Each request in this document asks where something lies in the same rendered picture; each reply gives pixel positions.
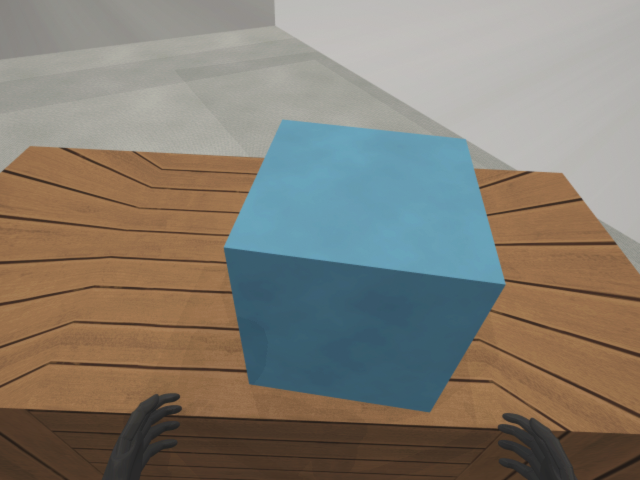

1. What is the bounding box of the right robot hand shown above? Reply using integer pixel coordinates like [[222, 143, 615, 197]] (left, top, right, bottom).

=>
[[498, 413, 578, 480]]

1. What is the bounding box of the carton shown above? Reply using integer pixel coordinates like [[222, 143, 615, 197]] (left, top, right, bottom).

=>
[[224, 119, 506, 412]]

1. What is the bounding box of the pedestal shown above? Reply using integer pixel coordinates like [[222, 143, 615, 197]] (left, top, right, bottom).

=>
[[0, 146, 640, 480]]

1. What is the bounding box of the left robot hand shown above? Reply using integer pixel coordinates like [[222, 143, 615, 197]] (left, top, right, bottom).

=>
[[102, 393, 182, 480]]

